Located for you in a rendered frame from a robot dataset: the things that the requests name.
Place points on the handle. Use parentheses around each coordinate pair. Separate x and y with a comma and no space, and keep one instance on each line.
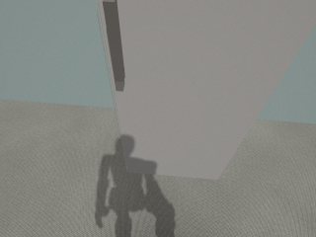
(111,13)

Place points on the fridge door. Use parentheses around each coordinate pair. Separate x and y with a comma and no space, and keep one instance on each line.
(197,75)

